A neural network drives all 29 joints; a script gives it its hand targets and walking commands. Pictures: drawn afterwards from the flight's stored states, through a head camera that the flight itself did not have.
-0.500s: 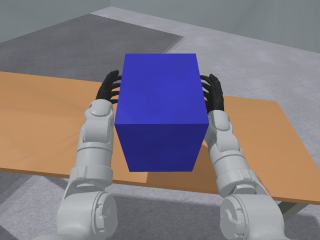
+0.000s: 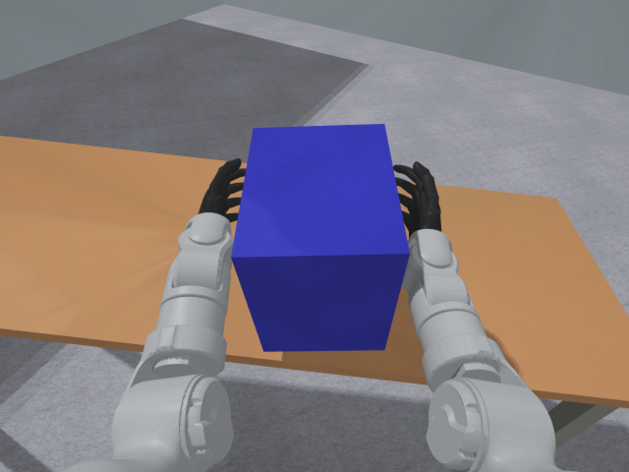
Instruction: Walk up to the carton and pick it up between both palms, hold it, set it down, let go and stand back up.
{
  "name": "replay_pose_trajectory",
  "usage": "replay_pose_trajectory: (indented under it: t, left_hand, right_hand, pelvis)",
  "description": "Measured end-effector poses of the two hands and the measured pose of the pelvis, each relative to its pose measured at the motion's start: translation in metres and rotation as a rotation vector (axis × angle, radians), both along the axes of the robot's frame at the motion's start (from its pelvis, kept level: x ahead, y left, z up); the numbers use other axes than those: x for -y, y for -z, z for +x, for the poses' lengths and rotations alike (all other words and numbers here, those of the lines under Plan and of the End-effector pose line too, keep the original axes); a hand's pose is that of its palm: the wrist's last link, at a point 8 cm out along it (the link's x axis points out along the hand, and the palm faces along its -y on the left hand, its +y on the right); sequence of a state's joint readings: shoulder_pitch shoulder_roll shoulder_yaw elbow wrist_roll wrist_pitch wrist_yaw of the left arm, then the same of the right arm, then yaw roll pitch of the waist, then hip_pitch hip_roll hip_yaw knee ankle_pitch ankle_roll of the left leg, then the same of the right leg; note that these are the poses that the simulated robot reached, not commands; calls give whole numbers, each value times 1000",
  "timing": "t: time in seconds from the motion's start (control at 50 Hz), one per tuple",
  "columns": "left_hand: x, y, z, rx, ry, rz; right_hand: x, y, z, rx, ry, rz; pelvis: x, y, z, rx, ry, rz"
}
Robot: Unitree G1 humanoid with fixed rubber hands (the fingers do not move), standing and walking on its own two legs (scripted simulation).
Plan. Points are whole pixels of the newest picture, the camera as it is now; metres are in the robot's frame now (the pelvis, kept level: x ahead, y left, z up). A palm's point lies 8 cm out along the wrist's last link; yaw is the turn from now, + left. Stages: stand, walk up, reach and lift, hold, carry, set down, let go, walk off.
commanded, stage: set down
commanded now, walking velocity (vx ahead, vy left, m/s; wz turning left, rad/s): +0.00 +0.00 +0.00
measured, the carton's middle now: (321, 243) +0.40 +0.00 +0.10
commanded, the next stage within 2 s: none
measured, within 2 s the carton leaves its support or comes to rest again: rests again in 1.58 s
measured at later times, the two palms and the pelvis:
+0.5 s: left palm (219, 228) +0.40 +0.14 +0.12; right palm (417, 237) +0.40 -0.12 +0.13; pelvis +0.00 +0.00 +0.00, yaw -1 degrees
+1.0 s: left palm (220, 239) +0.40 +0.14 +0.10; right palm (415, 249) +0.39 -0.12 +0.11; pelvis +0.00 +0.00 +0.00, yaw -1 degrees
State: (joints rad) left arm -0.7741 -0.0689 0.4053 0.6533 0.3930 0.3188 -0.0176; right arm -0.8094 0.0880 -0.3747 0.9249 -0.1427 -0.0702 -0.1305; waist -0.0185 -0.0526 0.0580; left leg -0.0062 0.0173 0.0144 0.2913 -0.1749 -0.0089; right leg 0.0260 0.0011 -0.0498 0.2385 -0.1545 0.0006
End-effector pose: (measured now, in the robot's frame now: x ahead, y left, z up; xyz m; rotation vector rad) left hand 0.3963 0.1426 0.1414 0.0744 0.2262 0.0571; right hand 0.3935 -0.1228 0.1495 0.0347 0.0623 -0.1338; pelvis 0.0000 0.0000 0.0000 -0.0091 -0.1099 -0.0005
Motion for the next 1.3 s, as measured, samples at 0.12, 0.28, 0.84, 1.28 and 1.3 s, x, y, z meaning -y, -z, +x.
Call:
replay_pose_trajectory:
  t: [0.12, 0.28, 0.84, 1.28, 1.3]
  left_hand:
    - [2, 7, 3, -13, -1, -10]
    - [2, 16, 6, -25, -2, -27]
    - [1, 37, 2, -39, -8, -39]
    - [4, 43, 2, -34, -5, -53]
    - [4, 43, 2, -34, -5, -55]
  right_hand:
    - [2, 6, 2, -18, 4, 2]
    - [2, 14, 4, -38, 9, -2]
    - [1, 37, -1, -63, 9, -8]
    - [5, 43, -4, -63, 13, -18]
    - [5, 44, -4, -64, 13, -19]
  pelvis:
    - [0, 0, 2, -12, 6, 0]
    - [0, 0, 3, -30, 12, 1]
    - [-2, -1, 3, -62, 17, 1]
    - [-2, -1, 3, -65, 21, 4]
    - [-2, -1, 3, -65, 22, 4]
